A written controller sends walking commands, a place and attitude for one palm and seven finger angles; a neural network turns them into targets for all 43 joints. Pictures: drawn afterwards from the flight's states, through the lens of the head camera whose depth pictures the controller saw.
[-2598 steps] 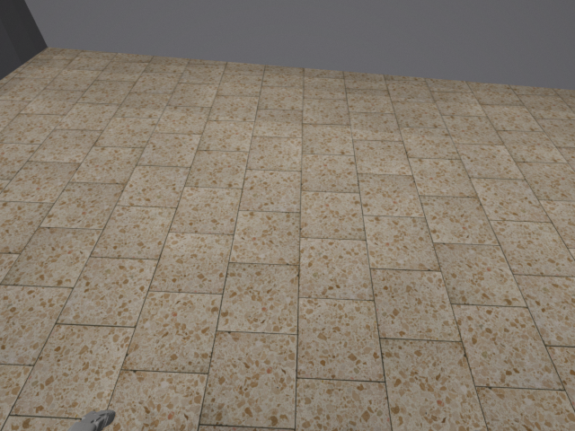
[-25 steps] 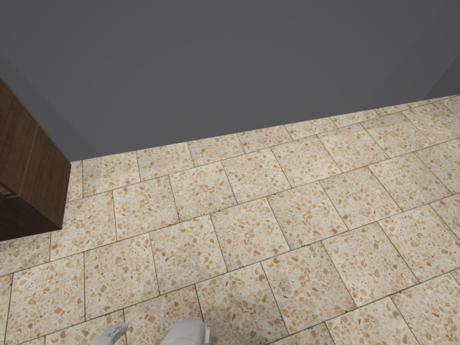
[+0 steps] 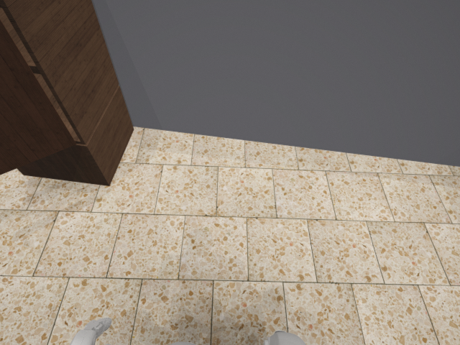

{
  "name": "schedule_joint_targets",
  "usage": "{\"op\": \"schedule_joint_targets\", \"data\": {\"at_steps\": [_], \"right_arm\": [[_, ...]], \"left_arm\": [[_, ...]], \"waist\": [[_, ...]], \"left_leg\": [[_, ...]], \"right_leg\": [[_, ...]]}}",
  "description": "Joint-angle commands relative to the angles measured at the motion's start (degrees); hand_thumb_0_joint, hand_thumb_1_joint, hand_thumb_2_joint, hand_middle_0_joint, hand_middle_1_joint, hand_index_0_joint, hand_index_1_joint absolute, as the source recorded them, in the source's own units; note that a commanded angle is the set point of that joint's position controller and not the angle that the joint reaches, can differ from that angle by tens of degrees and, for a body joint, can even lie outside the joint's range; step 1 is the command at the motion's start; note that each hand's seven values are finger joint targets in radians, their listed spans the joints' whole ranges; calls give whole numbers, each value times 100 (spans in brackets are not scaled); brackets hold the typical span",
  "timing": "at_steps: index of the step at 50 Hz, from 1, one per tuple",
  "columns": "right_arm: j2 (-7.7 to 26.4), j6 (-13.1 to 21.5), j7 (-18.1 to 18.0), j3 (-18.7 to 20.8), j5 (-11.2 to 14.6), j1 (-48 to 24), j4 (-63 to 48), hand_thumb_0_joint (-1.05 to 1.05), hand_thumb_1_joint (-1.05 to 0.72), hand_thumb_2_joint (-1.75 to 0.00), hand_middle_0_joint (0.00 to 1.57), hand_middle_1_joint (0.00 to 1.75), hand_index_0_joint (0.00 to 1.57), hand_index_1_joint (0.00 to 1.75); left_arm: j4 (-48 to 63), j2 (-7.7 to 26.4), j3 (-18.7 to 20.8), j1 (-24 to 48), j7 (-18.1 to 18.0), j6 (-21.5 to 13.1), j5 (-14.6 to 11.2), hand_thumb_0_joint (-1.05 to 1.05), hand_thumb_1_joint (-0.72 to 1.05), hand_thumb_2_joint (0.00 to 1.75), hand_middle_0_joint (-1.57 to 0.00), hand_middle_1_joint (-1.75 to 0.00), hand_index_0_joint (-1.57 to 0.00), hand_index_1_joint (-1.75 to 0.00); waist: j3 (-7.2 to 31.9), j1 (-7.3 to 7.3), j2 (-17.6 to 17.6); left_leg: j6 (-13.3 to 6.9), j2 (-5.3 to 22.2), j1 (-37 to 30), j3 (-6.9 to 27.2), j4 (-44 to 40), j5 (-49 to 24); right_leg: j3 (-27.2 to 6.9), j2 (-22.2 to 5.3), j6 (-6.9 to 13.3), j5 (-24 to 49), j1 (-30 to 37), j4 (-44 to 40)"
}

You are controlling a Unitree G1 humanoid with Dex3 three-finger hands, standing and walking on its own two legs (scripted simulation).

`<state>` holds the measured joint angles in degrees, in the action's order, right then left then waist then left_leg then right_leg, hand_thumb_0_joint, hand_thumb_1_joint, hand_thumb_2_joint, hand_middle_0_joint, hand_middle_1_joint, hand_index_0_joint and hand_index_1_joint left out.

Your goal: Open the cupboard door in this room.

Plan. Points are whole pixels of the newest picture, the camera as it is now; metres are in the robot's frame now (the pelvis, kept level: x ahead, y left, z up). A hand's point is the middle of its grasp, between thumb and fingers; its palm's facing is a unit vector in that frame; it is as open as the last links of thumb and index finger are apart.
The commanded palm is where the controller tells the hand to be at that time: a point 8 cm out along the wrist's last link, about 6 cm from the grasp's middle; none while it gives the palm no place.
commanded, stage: turn to face it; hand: left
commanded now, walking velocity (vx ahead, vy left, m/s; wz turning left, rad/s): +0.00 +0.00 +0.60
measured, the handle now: out of the picture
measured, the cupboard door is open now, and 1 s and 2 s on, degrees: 42 42 42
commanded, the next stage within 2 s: take the last steps up to it in 0.96 s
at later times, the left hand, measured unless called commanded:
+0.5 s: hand out of the picture -0.01 +0.20 -0.20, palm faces +0.34 -0.91 -0.23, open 7.4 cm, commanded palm none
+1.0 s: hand out of the picture +0.02 +0.16 -0.16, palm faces +0.55 -0.80 -0.24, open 7.4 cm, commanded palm none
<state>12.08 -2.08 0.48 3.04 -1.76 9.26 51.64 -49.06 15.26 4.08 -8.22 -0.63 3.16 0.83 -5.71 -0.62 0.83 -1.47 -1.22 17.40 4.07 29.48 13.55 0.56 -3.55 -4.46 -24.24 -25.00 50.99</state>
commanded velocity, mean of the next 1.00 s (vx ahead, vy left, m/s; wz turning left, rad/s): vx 0.00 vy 0.00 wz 0.48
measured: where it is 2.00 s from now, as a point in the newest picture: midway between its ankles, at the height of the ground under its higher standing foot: (183, 343)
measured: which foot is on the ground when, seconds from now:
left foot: down 0.00-0.10, up 0.12-0.44, down 0.46-0.82, up 0.84-1.00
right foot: up 0.00-0.10, down 0.12-0.46, up 0.48-0.82, down 0.84-1.00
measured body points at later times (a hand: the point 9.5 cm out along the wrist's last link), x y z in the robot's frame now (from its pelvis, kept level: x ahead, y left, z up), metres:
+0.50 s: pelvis +0.02 -0.01 -0.02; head +0.07 +0.03 +0.42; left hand -0.02 +0.25 -0.18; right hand +0.22 -0.22 -0.14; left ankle +0.00 +0.09 -0.74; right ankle +0.01 -0.16 -0.71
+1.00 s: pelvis +0.06 -0.04 +0.00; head +0.10 -0.02 +0.44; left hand -0.01 +0.21 -0.14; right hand +0.26 -0.21 -0.15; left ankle -0.03 +0.06 -0.67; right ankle +0.12 -0.15 -0.74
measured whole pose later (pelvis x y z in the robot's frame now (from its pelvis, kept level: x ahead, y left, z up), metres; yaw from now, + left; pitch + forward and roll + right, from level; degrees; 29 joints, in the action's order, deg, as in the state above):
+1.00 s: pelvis +0.06 -0.04 +0.00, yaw +34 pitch +0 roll +1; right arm 13.3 -4.1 1.0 4.6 -0.9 9.0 54.7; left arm -50.6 10.1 1.6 -12.6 -1.3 0.3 1.5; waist -5.5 -0.9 -0.6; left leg 2.7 -0.8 25.9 0.5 60.9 26.7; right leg 6.1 -4.9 -0.7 -17.4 -12.3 30.4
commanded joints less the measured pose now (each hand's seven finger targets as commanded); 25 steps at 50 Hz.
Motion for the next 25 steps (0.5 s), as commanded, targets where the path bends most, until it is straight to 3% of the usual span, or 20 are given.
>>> {"op": "schedule_joint_targets", "data": {"at_steps": [1, 3, 4, 5, 6, 7, 8, 9, 10, 11, 14, 17, 19, 20, 21, 22, 23, 24, 25], "right_arm": [[1290, 57, -89, 383, 17, 31, -385, 0, -90, -90, 20, 30, 20, 30], [1216, 43, -81, 393, 63, -111, -441, 0, -90, -90, 20, 30, 20, 30], [1057, 48, -58, 380, 105, -153, -475, 0, -90, -90, 20, 30, 20, 30], [703, 64, -14, 341, 159, -88, -582, 0, -90, -90, 20, 30, 20, 30], [741, 62, 18, 340, 109, -150, -664, 0, -90, -90, 20, 30, 20, 30], [816, -15, 3, 371, 75, -199, -600, 0, -90, -90, 20, 30, 20, 30], [765, -46, 24, 347, 79, -268, -506, 0, -90, -90, 20, 30, 20, 30], [746, -72, 62, 333, 79, -204, -424, 0, -90, -90, 20, 30, 20, 30], [670, -88, 93, 299, 88, -208, -388, 0, -90, -90, 20, 30, 20, 30], [600, -102, 117, 277, 97, -295, -388, 0, -90, -90, 20, 30, 20, 30], [470, -85, 153, 193, 119, -579, -423, 0, -90, -90, 20, 30, 20, 30], [408, -30, 165, 142, 140, -709, -465, 0, -90, -90, 20, 30, 20, 30], [476, 10, 141, 141, 136, -526, -443, 0, -90, -90, 20, 30, 20, 30], [583, 29, 127, 159, 116, -286, -394, 0, -90, -90, 20, 30, 20, 30], [792, 57, 123, 222, 86, 83, -307, 0, -90, -90, 20, 30, 20, 30], [1377, 95, 102, 371, 39, 500, -263, 0, -90, -90, 20, 30, 20, 30], [1893, 87, 42, 480, 44, 988, -196, 0, -90, -90, 20, 30, 20, 30], [1812, 81, -21, 457, 53, 1093, -85, 0, -90, -90, 20, 30, 20, 30], [1712, 100, -103, 442, 35, 803, -196, 0, -90, -90, 20, 30, 20, 30]], "left_arm": [[455, 312, 55, -154, -27, -188, -24, 0, 90, 90, -20, -30, -20, -30], [380, 393, 93, -507, -58, -259, -39, 0, 90, 90, -20, -30, -20, -30], [339, 600, 147, -740, -91, -315, -13, 0, 90, 90, -20, -30, -20, -30], [332, 1087, 252, -902, -144, -365, 85, 0, 90, 90, -20, -30, -20, -30], [371, 1262, 217, -815, -133, -359, 107, 0, 90, 90, -20, -30, -20, -30], [390, 966, 188, -624, -183, -367, 64, 0, 90, 90, -20, -30, -20, -30], [404, 842, 142, -433, -179, -369, 49, 0, 90, 90, -20, -30, -20, -30], [435, 675, 84, -233, -161, -368, 34, 0, 90, 90, -20, -30, -20, -30], [457, 600, 61, -195, -149, -372, 34, 0, 90, 90, -20, -30, -20, -30], [449, 604, 59, -268, -144, -381, 40, 0, 90, 90, -20, -30, -20, -30], [311, 770, 119, -583, -139, -378, 64, 0, 90, 90, -20, -30, -20, -30], [165, 920, 182, -836, -126, -360, 93, 0, 90, 90, -20, -30, -20, -30], [160, 997, 220, -843, -104, -344, 69, 0, 90, 90, -20, -30, -20, -30], [163, 1013, 234, -774, -87, -340, 36, 0, 90, 90, -20, -30, -20, -30], [210, 973, 223, -690, -62, -319, -11, 0, 90, 90, -20, -30, -20, -30], [367, 640, 176, -655, -29, -285, -30, 0, 90, 90, -20, -30, -20, -30], [658, 327, 37, -305, -25, -263, -44, 0, 90, 90, -20, -30, -20, -30], [693, 471, 66, 27, -89, -171, 9, 0, 90, 90, -20, -30, -20, -30], [627, 363, 77, 184, -91, -168, -12, 0, 90, 90, -20, -30, -20, -30]], "waist": [[884, -24, -1047], [996, 179, -909], [1058, 307, -487], [1125, 380, 1056], [936, 364, 1469], [813, 250, 1201], [578, 165, 1365], [497, 45, 1287], [528, 6, 1179], [501, 45, 1171], [605, 222, 1019], [695, 332, 1221], [815, 227, 1140], [916, 68, 1067], [1092, -177, 672], [1449, -385, -793], [1522, -622, -1837], [1498, -650, -1118], [1211, -528, -1274]], "left_leg": [[-731, 1187, -401, 1570, -660, -1916], [-512, 949, 43, 1564, -306, -1780], [-248, 663, 566, 1380, 110, -1128], [189, -98, 1622, 443, 1274, 646], [355, -343, 1721, -115, 2705, 2221], [341, -34, 1690, 87, 3562, 2028], [393, 91, 1812, 17, 4013, 1765], [451, 200, 1811, -65, 4162, 1402], [502, 222, 1701, -208, 4008, 1248], [529, 230, 1592, -348, 3735, 1202], [548, 206, 1228, -707, 2462, 1267], [456, 136, 901, -944, 1526, 1266], [383, 16, 422, -1111, 785, 856], [322, -27, -100, -1131, 278, 356], [200, 87, -981, -979, -277, -486], [-359, 1357, -2023, 701, -458, -1995], [-1300, 2607, -2214, 2298, -644, -4100], [-1394, 2556, -1939, 2120, -652, -3210], [-1267, 2213, -1489, 1961, -743, -2498]], "right_leg": [[112, 313, 69, 105, 665, -1055], [138, 334, 114, 845, 1601, -2212], [-224, -71, 215, 1166, 2308, -2951], [-1643, -1505, 683, 1449, 2976, -3475], [-2143, -2506, 1328, 2094, 2354, -3535], [-1844, -2383, 1452, 2463, 1987, -3439], [-1505, -2011, 1429, 2929, 1904, -3265], [-794, -1698, 1301, 3335, 1911, -3108], [-375, -1535, 1192, 3593, 1913, -3039], [-170, -1475, 1121, 3732, 1912, -3024], [141, -1520, 1059, 4215, 2285, -2805], [291, -1622, 1022, 4628, 2516, -2489], [478, -1597, 878, 4732, 2428, -2128], [641, -1539, 721, 4533, 2157, -1779], [836, -1474, 491, 4010, 1552, -1074], [1102, -854, 107, 1626, 211, 184], [685, -302, -66, -1641, -825, 1282], [86, -356, 19, -1491, -945, 1642], [-43, -362, 18, -1111, -1058, 1726]]}}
